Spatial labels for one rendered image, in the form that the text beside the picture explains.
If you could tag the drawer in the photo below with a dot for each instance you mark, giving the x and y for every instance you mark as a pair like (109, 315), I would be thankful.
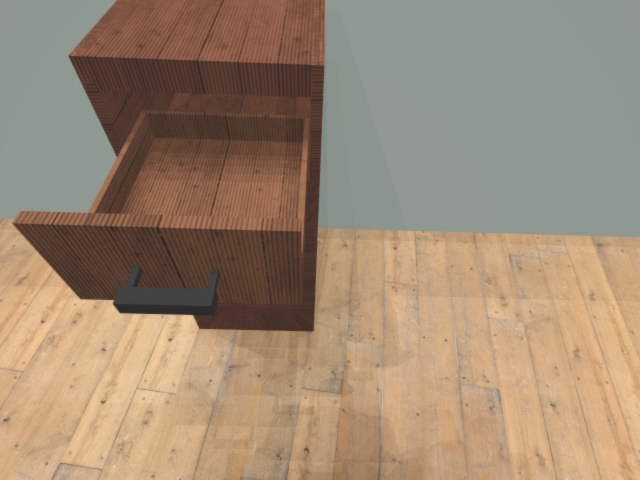
(190, 192)

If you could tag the handle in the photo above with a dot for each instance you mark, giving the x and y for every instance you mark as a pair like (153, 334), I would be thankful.
(176, 301)

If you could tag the cabinet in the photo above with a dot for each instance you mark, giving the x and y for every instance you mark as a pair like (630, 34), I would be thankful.
(215, 56)

